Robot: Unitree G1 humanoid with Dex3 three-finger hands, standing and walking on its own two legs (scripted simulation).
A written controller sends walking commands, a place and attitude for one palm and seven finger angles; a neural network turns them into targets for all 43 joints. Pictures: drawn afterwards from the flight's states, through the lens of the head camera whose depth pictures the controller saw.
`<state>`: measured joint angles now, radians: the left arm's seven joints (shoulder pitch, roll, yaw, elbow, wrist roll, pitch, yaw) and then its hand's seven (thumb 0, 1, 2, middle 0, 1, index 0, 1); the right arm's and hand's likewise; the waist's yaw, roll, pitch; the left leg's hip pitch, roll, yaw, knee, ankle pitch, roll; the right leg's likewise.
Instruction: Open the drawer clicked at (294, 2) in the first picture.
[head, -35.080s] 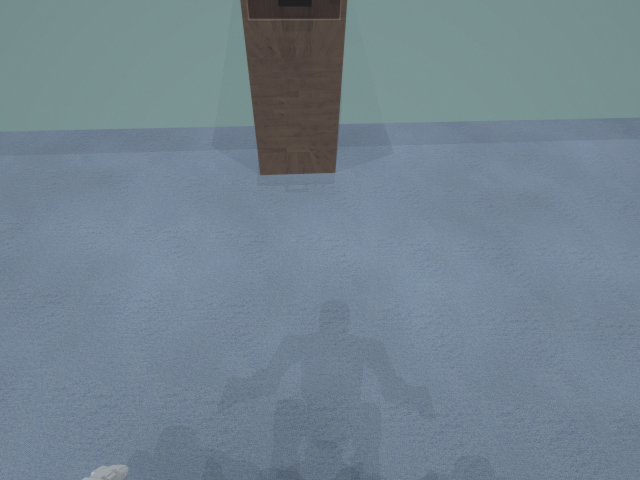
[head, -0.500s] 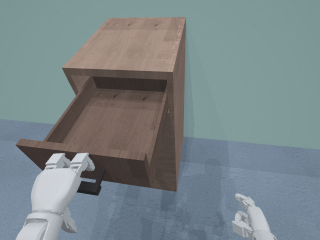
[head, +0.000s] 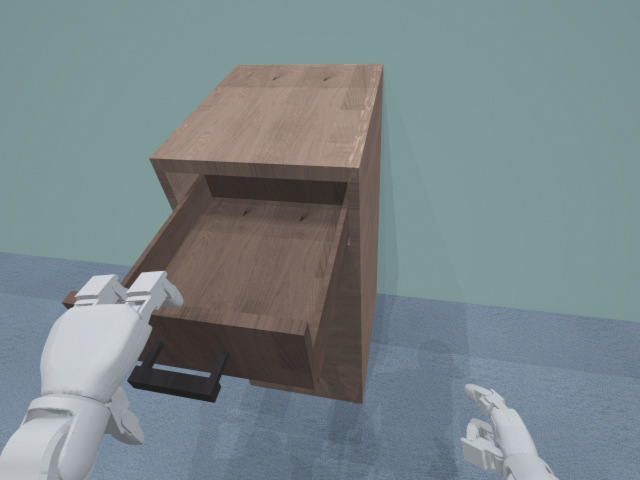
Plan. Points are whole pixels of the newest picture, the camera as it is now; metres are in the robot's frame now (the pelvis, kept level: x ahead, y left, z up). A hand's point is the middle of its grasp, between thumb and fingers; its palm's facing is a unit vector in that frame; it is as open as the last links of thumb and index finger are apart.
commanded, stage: lift the hand off the handle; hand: left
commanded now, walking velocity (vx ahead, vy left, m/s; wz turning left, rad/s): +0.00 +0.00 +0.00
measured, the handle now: (181, 368) +0.23 +0.23 +0.02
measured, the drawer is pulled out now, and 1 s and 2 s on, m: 0.29 0.29 0.29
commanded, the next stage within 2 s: draw the hand back to the body in 0.44 s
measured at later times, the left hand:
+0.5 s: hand (126, 320) +0.20 +0.23 +0.17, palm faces +0.17 -0.07 -0.98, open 13.9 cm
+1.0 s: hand (119, 337) +0.19 +0.23 +0.17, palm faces +0.13 -0.02 -0.99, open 13.9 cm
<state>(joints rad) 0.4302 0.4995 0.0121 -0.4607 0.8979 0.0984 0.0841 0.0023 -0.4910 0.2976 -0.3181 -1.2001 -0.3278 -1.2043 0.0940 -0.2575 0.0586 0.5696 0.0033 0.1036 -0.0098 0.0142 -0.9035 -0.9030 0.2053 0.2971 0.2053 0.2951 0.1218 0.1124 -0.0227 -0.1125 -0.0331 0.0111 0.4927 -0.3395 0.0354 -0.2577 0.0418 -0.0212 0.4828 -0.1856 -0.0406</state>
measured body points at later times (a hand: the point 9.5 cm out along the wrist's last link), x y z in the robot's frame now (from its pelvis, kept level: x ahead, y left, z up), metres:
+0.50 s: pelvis -0.01 +0.00 +0.00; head -0.03 -0.05 +0.45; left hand +0.19 +0.23 +0.23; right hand +0.23 -0.18 -0.08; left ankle -0.04 +0.09 -0.74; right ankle +0.05 -0.09 -0.74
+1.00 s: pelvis -0.02 -0.02 +0.00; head -0.03 -0.07 +0.45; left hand +0.17 +0.23 +0.22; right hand +0.21 -0.21 -0.09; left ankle -0.04 +0.09 -0.74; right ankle +0.05 -0.09 -0.74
